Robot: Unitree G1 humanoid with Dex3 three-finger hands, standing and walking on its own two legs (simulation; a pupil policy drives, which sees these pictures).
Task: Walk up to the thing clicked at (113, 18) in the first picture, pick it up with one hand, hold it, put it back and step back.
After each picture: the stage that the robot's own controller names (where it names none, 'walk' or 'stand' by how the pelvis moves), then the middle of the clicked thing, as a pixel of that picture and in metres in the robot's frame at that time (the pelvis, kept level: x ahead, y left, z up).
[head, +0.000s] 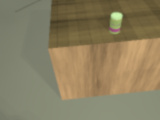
stand; (115, 23) +0.87 -0.15 -0.09
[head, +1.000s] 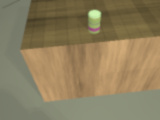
rise first; (94, 22) +0.81 +0.01 -0.06
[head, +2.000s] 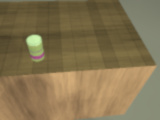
walk; (36, 48) +0.59 +0.26 -0.06
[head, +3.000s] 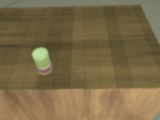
stand; (42, 61) +0.52 +0.24 -0.06
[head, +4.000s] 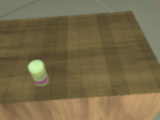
stand; (39, 73) +0.49 +0.25 -0.09
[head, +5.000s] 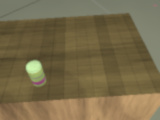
stand; (36, 73) +0.49 +0.26 -0.09
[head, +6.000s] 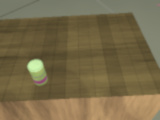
stand; (38, 72) +0.50 +0.26 -0.09
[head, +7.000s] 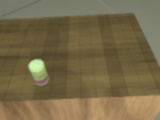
stand; (39, 72) +0.50 +0.25 -0.09
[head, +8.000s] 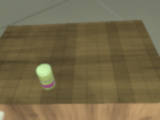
rise first; (46, 77) +0.49 +0.24 -0.09
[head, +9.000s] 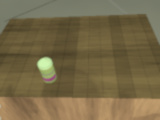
go down; (47, 70) +0.50 +0.24 -0.09
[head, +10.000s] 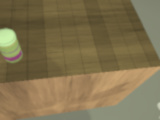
go down; (9, 46) +0.51 +0.24 -0.03
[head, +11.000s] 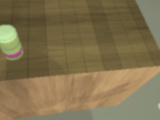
approach; (9, 43) +0.51 +0.23 -0.01
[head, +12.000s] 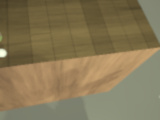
close in; out of the picture +0.53 +0.25 +0.03
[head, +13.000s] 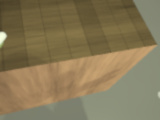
lift; out of the picture +0.52 +0.23 +0.03
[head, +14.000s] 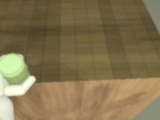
lift; (16, 74) +0.36 +0.22 +0.06
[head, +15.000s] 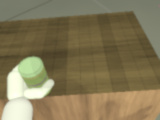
hold; (36, 78) +0.33 +0.17 +0.12
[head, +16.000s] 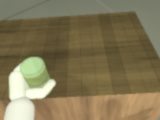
hold; (37, 78) +0.33 +0.17 +0.12
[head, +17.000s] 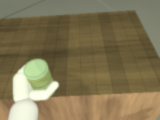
hold; (40, 79) +0.33 +0.16 +0.10
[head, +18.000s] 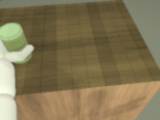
crouch; (16, 44) +0.45 +0.22 +0.13
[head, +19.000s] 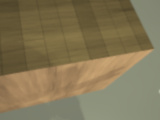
lower; out of the picture +0.52 +0.25 +0.01
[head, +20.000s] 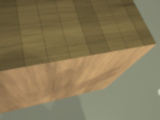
lower; out of the picture +0.53 +0.26 +0.04
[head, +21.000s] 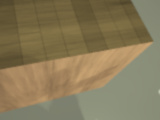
lower; out of the picture +0.54 +0.26 +0.04
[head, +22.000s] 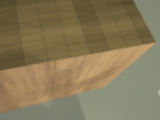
lower; out of the picture +0.53 +0.27 +0.04
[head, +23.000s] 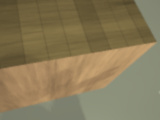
loosen; out of the picture +0.53 +0.26 +0.04
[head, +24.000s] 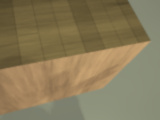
withdraw; out of the picture +0.53 +0.24 +0.04
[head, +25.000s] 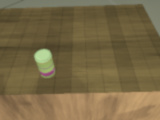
sink last; (45, 64) +0.49 +0.21 -0.03
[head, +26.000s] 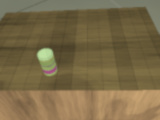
stand; (47, 62) +0.52 +0.23 -0.03
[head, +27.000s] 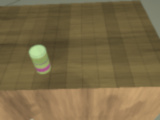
stand; (40, 60) +0.51 +0.23 -0.02
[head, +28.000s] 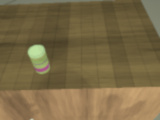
stand; (39, 59) +0.50 +0.23 -0.02
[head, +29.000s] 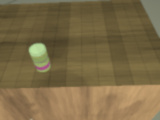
stand; (40, 58) +0.51 +0.23 -0.02
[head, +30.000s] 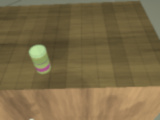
stand; (40, 59) +0.51 +0.23 -0.02
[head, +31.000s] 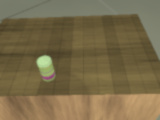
stand; (46, 68) +0.52 +0.23 -0.08
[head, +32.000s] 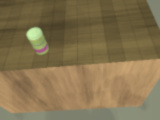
walk; (38, 41) +0.59 +0.27 -0.05
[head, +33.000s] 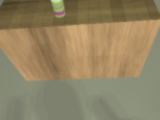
walk; (58, 6) +0.90 +0.21 -0.07
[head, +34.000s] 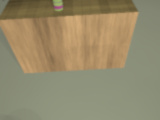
stand; (57, 1) +1.15 +0.24 -0.07
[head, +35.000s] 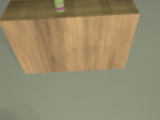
stand; (59, 3) +1.14 +0.23 -0.09
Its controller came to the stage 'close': yes
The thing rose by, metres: 0.21
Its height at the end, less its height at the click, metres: +0.00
